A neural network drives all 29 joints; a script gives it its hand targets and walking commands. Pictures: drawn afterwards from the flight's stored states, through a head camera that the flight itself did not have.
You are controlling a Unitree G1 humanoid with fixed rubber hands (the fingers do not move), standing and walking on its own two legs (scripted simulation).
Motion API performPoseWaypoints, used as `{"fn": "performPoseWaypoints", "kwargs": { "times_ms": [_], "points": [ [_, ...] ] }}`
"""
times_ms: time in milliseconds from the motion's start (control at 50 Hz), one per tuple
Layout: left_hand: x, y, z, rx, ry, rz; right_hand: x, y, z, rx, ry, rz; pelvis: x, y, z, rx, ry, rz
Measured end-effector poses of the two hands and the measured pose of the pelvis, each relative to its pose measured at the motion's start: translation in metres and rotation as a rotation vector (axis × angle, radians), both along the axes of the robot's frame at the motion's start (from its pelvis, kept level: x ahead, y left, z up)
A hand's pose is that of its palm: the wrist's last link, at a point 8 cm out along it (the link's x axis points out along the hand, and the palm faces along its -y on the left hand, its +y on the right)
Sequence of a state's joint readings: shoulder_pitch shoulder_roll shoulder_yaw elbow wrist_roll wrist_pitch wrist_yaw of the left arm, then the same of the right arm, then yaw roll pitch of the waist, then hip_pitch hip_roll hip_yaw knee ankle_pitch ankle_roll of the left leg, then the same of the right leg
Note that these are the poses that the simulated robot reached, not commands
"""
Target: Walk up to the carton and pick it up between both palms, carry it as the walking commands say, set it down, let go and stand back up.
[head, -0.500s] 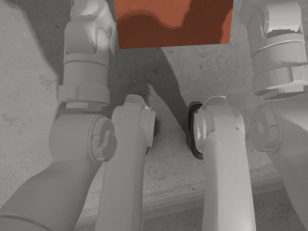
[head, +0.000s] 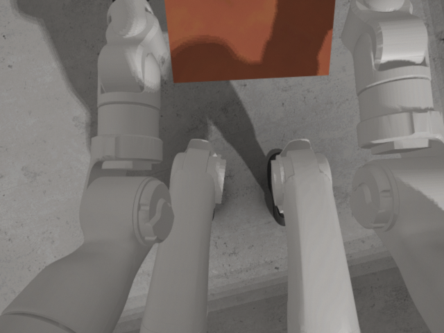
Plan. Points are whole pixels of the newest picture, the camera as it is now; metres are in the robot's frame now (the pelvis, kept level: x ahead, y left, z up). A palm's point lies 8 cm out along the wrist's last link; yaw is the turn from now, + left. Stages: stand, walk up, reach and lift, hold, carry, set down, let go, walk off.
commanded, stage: reach and lift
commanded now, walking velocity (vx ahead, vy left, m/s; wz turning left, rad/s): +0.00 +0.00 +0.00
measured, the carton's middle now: (245, 4) +0.56 +0.01 -0.18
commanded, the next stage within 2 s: none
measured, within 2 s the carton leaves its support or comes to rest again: neither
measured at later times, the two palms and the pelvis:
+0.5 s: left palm out of the picture +0.51 +0.15 -0.01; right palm out of the picture +0.53 -0.14 -0.02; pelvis +0.00 +0.00 +0.05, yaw +0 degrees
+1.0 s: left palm out of the picture +0.49 +0.15 +0.06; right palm out of the picture +0.51 -0.14 +0.05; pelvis +0.00 +0.00 +0.11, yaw +0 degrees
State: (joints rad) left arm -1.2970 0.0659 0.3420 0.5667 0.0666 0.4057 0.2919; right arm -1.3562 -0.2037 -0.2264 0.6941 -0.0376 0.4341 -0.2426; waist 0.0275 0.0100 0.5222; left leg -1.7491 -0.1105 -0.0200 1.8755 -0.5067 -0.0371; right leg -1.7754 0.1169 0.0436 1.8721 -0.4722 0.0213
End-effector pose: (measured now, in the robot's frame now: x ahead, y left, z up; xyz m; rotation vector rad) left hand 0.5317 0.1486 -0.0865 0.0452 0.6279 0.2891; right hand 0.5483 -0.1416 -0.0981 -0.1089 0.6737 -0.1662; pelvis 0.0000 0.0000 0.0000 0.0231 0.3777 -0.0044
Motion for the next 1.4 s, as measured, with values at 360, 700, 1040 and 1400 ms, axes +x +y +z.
{"fn": "performPoseWaypoints", "kwargs": {
  "times_ms": [360, 700, 1040, 1400],
  "points": [
    [-0.014, 0.003, 0.056, -0.006, -0.004, 0.009, -0.013, 0.003, 0.057, -0.012, -0.005, 0.01, -0.005, -0.004, 0.039, 0.007, -0.06, -0.003],
    [-0.027, -0.004, 0.105, -0.007, -0.002, 0.0, -0.028, -0.004, 0.106, -0.01, -0.003, -0.004, -0.004, -0.002, 0.076, -0.003, -0.122, -0.006],
    [-0.047, 0.002, 0.153, -0.01, -0.007, 0.027, -0.042, 0.002, 0.156, -0.004, -0.009, 0.011, 0.001, -0.002, 0.119, -0.011, -0.169, -0.001],
    [-0.061, 0.007, 0.253, 0.002, 0.056, 0.009, -0.062, 0.008, 0.251, -0.004, 0.053, 0.007, 0.052, 0.002, 0.165, -0.014, 0.039, 0.002]
  ]
}}
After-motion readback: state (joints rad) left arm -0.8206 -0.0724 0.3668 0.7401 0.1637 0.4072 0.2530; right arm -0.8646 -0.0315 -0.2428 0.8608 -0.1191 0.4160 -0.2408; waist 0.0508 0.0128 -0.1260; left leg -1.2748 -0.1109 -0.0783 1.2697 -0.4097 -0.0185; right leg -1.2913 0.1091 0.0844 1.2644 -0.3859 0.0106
